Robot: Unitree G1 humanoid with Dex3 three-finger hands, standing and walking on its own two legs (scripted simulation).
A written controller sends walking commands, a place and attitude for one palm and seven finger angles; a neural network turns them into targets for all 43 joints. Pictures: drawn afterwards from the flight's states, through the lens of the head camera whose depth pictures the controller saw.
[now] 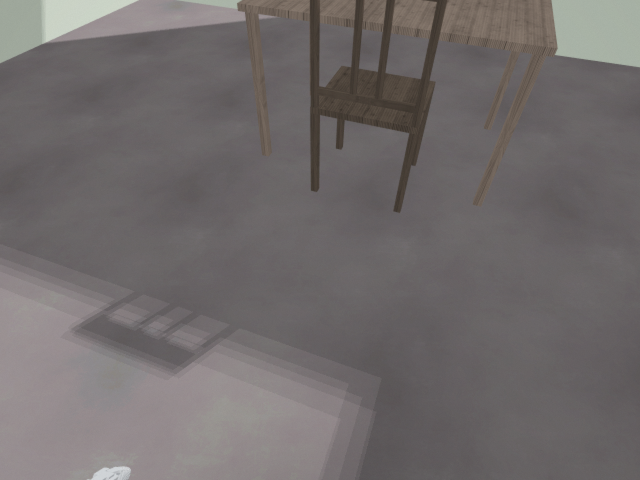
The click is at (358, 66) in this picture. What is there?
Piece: chair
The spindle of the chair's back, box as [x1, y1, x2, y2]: [349, 0, 364, 94]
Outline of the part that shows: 364,0 356,0 349,93 352,94 356,93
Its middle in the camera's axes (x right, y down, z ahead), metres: +0.12 -0.67 +1.36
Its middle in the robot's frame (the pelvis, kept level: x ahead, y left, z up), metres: +1.47 -0.05 -0.07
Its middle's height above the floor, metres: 0.70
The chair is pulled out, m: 0.00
